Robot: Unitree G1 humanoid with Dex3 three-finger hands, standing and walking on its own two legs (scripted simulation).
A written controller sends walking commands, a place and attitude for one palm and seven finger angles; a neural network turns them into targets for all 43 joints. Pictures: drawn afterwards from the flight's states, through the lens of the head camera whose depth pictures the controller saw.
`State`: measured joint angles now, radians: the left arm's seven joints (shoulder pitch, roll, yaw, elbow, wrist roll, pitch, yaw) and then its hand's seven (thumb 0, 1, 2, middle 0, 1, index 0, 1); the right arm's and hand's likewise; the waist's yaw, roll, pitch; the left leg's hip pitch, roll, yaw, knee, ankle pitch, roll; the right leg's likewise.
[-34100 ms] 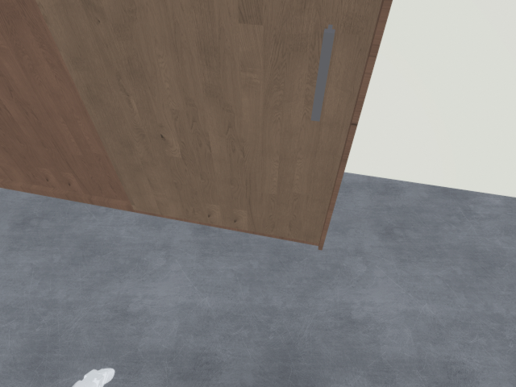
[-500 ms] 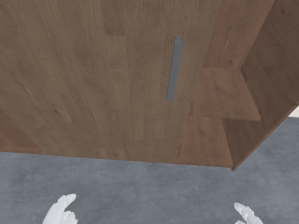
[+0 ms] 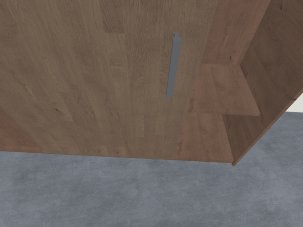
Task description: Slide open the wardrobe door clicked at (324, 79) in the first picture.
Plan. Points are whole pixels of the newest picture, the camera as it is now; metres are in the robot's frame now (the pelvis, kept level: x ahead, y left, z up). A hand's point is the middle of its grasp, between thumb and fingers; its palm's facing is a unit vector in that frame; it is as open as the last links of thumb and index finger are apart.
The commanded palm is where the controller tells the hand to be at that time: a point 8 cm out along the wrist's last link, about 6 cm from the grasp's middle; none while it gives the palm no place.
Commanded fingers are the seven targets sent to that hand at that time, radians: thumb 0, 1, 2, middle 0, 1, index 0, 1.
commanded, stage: let the arm hang, fingers relaxed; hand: right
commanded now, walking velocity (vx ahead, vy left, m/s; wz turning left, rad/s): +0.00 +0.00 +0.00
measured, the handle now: (172, 67) +0.61 -0.03 +0.08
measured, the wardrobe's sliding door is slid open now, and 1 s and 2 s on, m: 0.43 0.43 0.43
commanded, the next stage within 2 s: look to check the result in 0.40 s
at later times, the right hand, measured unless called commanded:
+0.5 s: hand out of the picture +0.01 -0.17 -0.18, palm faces +0.01 +0.98 -0.19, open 7.3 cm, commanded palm none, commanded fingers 0.00 -0.90 -0.90 0.20 0.30 0.20 0.30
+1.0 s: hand out of the picture +0.03 -0.16 -0.18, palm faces +0.00 +0.98 -0.18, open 7.4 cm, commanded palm none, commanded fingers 0.00 -0.90 -0.90 0.20 0.30 0.20 0.30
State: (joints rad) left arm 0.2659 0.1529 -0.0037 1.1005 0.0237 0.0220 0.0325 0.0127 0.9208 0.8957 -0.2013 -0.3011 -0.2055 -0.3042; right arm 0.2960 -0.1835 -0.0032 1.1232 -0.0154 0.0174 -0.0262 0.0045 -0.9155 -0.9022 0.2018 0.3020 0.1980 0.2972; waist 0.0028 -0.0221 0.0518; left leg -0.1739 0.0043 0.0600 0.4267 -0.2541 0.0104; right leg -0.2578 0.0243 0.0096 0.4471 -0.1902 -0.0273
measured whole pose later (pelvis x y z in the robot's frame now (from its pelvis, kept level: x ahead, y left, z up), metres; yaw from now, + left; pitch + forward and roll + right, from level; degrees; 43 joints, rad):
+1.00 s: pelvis +0.03 +0.01 +0.00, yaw +1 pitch +0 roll +0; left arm 0.22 0.16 0.00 1.15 0.02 0.00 0.05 0.01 0.92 0.90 -0.20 -0.30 -0.20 -0.30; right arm 0.25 -0.15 0.00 1.14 -0.01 -0.01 -0.04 0.00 -0.91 -0.90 0.20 0.30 0.20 0.30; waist 0.00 0.01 0.04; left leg -0.11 0.00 0.05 0.37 -0.27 0.02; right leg -0.19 0.02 0.00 0.40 -0.21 -0.02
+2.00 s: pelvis +0.03 +0.01 +0.01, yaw +1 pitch -1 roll +0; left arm 0.19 0.19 0.00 1.15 0.02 -0.01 0.04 0.01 0.91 0.90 -0.20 -0.30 -0.20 -0.30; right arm 0.22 -0.20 -0.01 1.14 -0.01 -0.01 -0.03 0.00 -0.91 -0.90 0.20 0.30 0.20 0.30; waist 0.00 0.01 0.05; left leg -0.08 0.00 0.04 0.34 -0.25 0.02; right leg -0.16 0.02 -0.01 0.37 -0.20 -0.02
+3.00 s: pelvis +0.03 +0.01 +0.01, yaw +1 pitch -1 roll +0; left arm 0.14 0.25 0.00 1.15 0.02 -0.01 0.03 0.01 0.91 0.90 -0.20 -0.30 -0.21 -0.30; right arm 0.17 -0.26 -0.01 1.14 -0.01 -0.02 -0.02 0.00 -0.91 -0.90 0.20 0.30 0.20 0.30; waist 0.00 0.01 0.05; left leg -0.06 -0.01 0.04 0.30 -0.23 0.02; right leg -0.14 0.01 -0.01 0.33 -0.18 -0.01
